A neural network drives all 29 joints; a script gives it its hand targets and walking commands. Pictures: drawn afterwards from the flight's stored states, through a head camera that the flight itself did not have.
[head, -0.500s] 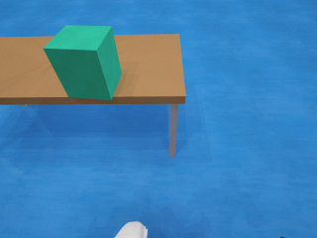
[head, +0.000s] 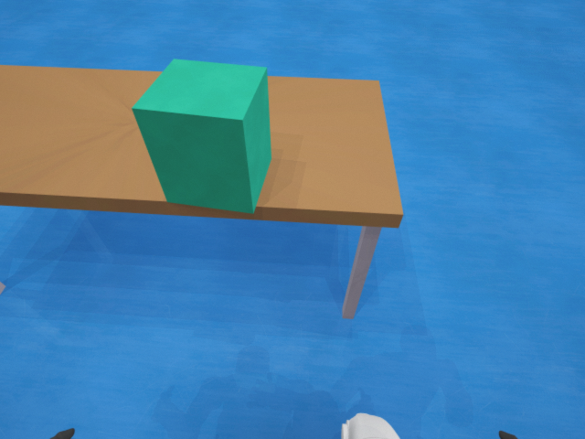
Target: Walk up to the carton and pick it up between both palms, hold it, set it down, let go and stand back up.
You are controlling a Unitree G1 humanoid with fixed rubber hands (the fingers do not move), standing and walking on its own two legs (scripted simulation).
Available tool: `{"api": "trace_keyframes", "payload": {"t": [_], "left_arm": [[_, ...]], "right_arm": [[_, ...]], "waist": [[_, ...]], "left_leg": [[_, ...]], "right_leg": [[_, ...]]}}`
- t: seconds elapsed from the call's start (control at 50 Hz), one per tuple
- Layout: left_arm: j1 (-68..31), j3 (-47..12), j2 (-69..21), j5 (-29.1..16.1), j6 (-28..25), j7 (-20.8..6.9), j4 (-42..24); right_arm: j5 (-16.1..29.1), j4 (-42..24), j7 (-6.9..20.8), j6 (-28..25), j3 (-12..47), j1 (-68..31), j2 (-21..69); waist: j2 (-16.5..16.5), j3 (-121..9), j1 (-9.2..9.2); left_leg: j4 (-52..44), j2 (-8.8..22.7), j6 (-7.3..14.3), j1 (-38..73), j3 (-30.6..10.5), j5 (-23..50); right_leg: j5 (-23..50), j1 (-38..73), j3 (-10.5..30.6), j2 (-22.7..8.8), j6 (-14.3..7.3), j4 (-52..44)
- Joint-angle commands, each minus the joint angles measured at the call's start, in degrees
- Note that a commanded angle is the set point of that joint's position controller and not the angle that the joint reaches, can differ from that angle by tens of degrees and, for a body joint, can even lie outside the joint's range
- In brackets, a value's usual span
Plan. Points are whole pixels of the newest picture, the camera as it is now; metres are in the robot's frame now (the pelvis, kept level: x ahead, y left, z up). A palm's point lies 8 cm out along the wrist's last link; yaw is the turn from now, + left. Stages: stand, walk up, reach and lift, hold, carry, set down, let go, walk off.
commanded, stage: walk up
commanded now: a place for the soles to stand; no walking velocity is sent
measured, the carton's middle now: (214, 138) +0.72 +0.20 -0.01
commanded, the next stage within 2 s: none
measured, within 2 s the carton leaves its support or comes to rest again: neither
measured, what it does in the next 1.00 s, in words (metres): walks ahead: right foot, then left foot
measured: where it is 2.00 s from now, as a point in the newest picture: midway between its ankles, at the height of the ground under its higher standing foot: outside the picture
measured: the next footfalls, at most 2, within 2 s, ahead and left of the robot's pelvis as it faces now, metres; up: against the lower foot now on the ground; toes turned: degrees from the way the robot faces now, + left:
right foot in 0.14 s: +0.12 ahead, -0.14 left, +0.00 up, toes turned -4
left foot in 0.52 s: +0.24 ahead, +0.20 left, +0.00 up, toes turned +2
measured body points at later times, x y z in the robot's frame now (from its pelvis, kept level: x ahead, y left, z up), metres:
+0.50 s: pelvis +0.11 +0.04 -0.01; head +0.13 +0.03 +0.43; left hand +0.15 +0.38 -0.10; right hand +0.23 -0.28 -0.11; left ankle +0.19 +0.19 -0.72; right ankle +0.08 -0.13 -0.72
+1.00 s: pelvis +0.16 +0.12 -0.01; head +0.17 +0.08 +0.43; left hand +0.24 +0.46 -0.07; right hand +0.26 -0.20 -0.13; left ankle +0.19 +0.26 -0.70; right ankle +0.19 -0.02 -0.73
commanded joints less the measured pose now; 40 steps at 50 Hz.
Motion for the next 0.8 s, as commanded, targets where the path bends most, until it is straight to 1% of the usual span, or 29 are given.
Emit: {"api": "trace_keyframes", "payload": {"t": [0.0,0.04,0.06,0.08,0.1,0.12,0.14,0.16,0.18,0.2,0.24,0.28,0.32,0.34,0.36,0.4,0.42,0.46,0.48,0.5,0.52,0.54,0.58,0.62,0.66,0.7,0.74,0.76,0.78], "left_arm": [[5.3,3.3,9.5,-0.6,-2.5,0.4,-4.8],[10.4,3.3,9.5,-0.7,-3.3,0.9,-2.5],[12.7,3.1,9.1,-0.7,-3.8,1.5,-2.2],[18.1,4.4,12.1,-0.1,-3.9,2.3,-0.6],[19.0,5.7,15.3,1.2,-4.0,2.6,-1.0],[13.1,6.1,18.0,1.5,-3.9,2.8,-5.2],[12.2,6.2,18.0,0.8,-3.9,3.1,-6.2],[10.8,6.2,17.0,1.0,-4.4,3.4,-6.2],[9.9,5.9,15.6,1.1,-5.0,3.3,-6.9],[9.2,5.7,14.5,0.8,-5.2,3.2,-6.6],[10.4,5.7,15.7,1.1,-5.3,3.0,-7.1],[11.7,5.5,15.6,0.5,-5.0,3.0,-7.5],[11.5,5.4,14.7,0.7,-5.0,3.1,-7.7],[11.1,5.4,14.9,0.3,-4.9,3.0,-8.0],[10.9,5.7,16.0,0.0,-4.8,2.7,-8.3],[8.2,5.7,16.3,-0.5,-4.5,2.5,-10.0],[5.1,5.7,16.7,-0.4,-4.4,2.5,-10.7],[4.5,4.9,15.0,-0.9,-3.5,2.1,-10.5],[6.9,3.7,11.6,-1.4,-2.9,2.0,-10.6],[6.2,2.2,7.0,-1.8,-2.6,1.7,-12.0],[4.7,2.6,9.2,-2.5,-2.0,2.5,-13.2],[3.4,3.2,11.0,-2.2,-1.9,3.1,-11.9],[4.4,3.6,11.5,-1.6,-2.1,3.0,-9.9],[8.1,3.3,10.2,-1.4,-2.8,2.8,-7.8],[8.6,3.1,9.8,-1.4,-2.5,2.9,-7.1],[9.3,3.1,9.7,-1.5,-2.2,3.1,-6.6],[13.0,3.3,8.8,-1.3,-2.8,3.3,-4.1],[18.0,3.9,9.8,-0.6,-2.8,3.7,-1.8],[16.7,4.9,13.5,-0.6,-3.2,3.8,-2.4]], "right_arm": [[-0.7,-8.0,-1.1,-0.9,-3.1,0.1,-13.5],[-0.3,-8.6,-0.4,-0.5,-2.5,-4.6,-13.2],[-0.3,-8.9,0.0,-0.1,-2.0,-6.8,-12.6],[-0.2,-8.2,0.3,0.1,-1.6,-7.1,-10.7],[-0.4,-8.9,0.2,-0.4,-0.7,-6.6,-8.5],[-1.1,-8.8,-0.2,-0.2,-0.6,-3.3,-9.1],[-1.6,-10.2,-0.1,0.3,-2.4,-6.2,-13.7],[-1.9,-10.1,0.2,0.7,-3.7,-7.3,-16.0],[-1.7,-10.3,0.6,0.7,-4.1,-6.4,-15.5],[-1.6,-8.6,0.9,0.6,-4.1,-3.7,-14.1],[-0.9,-7.9,1.5,0.3,-3.5,-3.4,-12.1],[-0.8,-8.9,1.3,0.9,-2.9,-6.3,-11.1],[-1.1,-9.5,1.1,0.8,-2.4,-8.4,-10.0],[-0.9,-9.2,1.4,0.5,-1.7,-7.3,-8.8],[-1.0,-8.9,1.3,0.5,-2.0,-6.8,-10.1],[-0.9,-8.9,1.0,0.1,-2.1,-5.6,-10.6],[-0.5,-8.4,0.9,-0.1,-2.5,-2.3,-11.2],[-1.2,-5.8,0.7,-0.5,-3.4,3.8,-12.3],[-1.5,-4.0,0.2,-1.0,-5.0,8.0,-17.0],[-1.5,-4.5,-0.5,-1.0,-6.5,8.2,-23.5],[-0.3,-6.7,-0.9,-1.0,-5.5,6.4,-21.6],[0.6,-6.6,-0.6,-0.7,-5.2,5.4,-21.2],[0.7,-7.1,-1.0,-0.2,-4.1,2.9,-16.3],[-0.2,-7.7,-1.6,-0.3,-3.6,1.2,-14.8],[-1.1,-8.7,-1.1,-0.2,-2.8,0.3,-13.3],[-1.1,-9.3,-1.1,0.4,-2.5,-3.6,-14.0],[-0.6,-9.4,-0.5,1.3,-1.9,-9.1,-13.4],[-1.0,-10.2,-0.2,1.1,-1.4,-11.3,-12.2],[-0.9,-9.8,0.0,1.2,-0.7,-9.6,-10.3]], "waist": [[7.9,-1.1,-3.55],[5.6,-5.0,-0.35],[3.9,-6.2,1.98],[0.8,-9.0,4.96],[-9.4,-10.6,5.94],[-10.2,-6.2,2.63],[-5.4,-1.6,4.02],[-3.4,2.3,3.99],[-4.1,2.5,3.48],[-1.5,-0.5,1.55],[-3.6,-2.7,1.42],[-8.5,-1.9,2.59],[-3.8,-0.3,2.64],[-5.8,-0.5,1.95],[-8.8,-1.7,2.57],[-8.6,-1.5,0.80],[-8.4,-2.8,-1.62],[-2.6,-8.1,-4.69],[9.5,-9.6,-6.47],[22.4,-9.1,-8.29],[19.6,-9.9,-7.98],[18.7,-5.8,-7.57],[9.1,-2.2,-4.15],[10.5,-7.9,-4.03],[11.7,-8.3,-4.48],[12.6,-5.0,-2.93],[9.4,-2.1,1.63],[7.9,-5.6,4.05],[-1.5,-5.2,3.07]], "left_leg": [[-18.9,15.4,8.7,-2.2,-18.4,-12.3],[-10.9,12.6,8.0,-7.0,-12.1,-8.7],[-6.7,9.0,5.5,-12.1,-8.6,-15.0],[2.1,6.9,2.8,-16.6,-7.7,-18.8],[14.8,2.2,-0.8,-23.9,-3.8,-18.4],[23.5,0.5,-2.9,-26.9,-6.3,-20.1],[27.2,2.6,-2.2,-26.7,-7.8,-17.5],[28.7,4.0,-3.1,-28.2,-8.6,-15.1],[28.0,5.4,-3.2,-27.5,-7.9,-13.6],[27.4,5.4,-3.2,-25.3,-8.4,-10.7],[28.0,5.4,-3.5,-23.4,-6.8,-9.3],[25.5,5.8,-3.7,-23.1,-4.7,-8.9],[20.4,8.0,-3.4,-22.5,-3.0,-6.5],[15.9,8.8,-3.2,-18.9,-1.8,-4.2],[14.1,8.3,-3.1,-15.5,0.2,-4.1],[7.9,8.3,-2.3,-10.0,0.4,-1.3],[5.5,8.7,-1.9,-4.9,0.7,2.9],[-1.9,6.0,-0.4,9.1,1.9,3.7],[-6.8,8.8,2.4,14.3,-5.2,2.3],[-11.8,17.7,4.8,14.1,-18.2,0.7],[-17.6,20.2,9.8,10.6,-27.5,-5.5],[-19.0,20.9,12.2,6.4,-27.1,-3.5],[-13.7,19.7,11.7,7.2,-18.7,9.7],[-9.4,17.2,11.2,10.7,-11.7,16.5],[-10.5,17.7,11.6,8.2,-11.3,13.0],[-10.8,15.8,10.6,-1.1,-6.5,2.7],[-5.8,14.4,6.8,-10.6,-3.9,0.9],[-0.3,13.3,4.4,-14.1,-1.6,-4.3],[7.7,9.0,0.8,-18.0,1.7,-9.9]], "right_leg": [[5.8,2.5,-0.2,1.0,-0.7,-13.9],[13.5,16.3,-1.4,1.5,-2.0,-26.0],[14.4,23.5,-2.3,2.0,-1.9,-29.8],[9.9,30.2,5.0,-1.4,-2.8,-31.8],[-4.4,33.4,23.3,-13.5,-6.6,-39.3],[-7.7,25.2,38.0,-22.7,-11.3,-44.4],[-13.1,20.1,38.6,-24.0,-16.1,-47.5],[-11.4,19.0,36.8,-23.1,-16.2,-47.1],[-4.4,20.6,30.6,-21.4,-15.7,-44.4],[0.0,21.9,24.3,-18.3,-13.1,-42.7],[11.0,22.7,19.3,-15.8,-11.9,-40.3],[20.6,21.4,17.0,-16.5,-13.7,-39.1],[27.3,19.4,14.5,-17.2,-13.5,-38.3],[31.7,18.5,9.5,-14.7,-12.0,-36.3],[31.1,17.7,10.1,-15.0,-12.0,-35.3],[32.2,14.4,7.9,-14.9,-10.9,-33.1],[30.2,12.1,6.5,-14.6,-10.1,-32.1],[20.5,7.2,0.8,-10.1,-7.0,-21.0],[15.0,2.6,-0.3,-6.0,-5.0,-6.7],[-4.8,-5.0,-1.8,2.0,-2.2,3.9],[-10.0,-7.7,2.4,6.7,-1.7,6.1],[-10.2,-7.6,5.4,6.2,-1.8,10.6],[-6.3,-9.3,6.0,3.6,-1.5,11.4],[-6.9,-5.6,4.8,2.1,-1.4,2.4],[-5.6,-2.5,1.1,2.4,-0.8,-4.6],[-0.2,4.2,-1.6,2.2,-0.7,-13.5],[13.0,15.8,-4.1,3.4,-1.7,-26.1],[15.3,22.4,-0.6,2.1,-1.9,-27.3],[8.3,22.5,13.3,-4.6,-3.8,-34.9]]}}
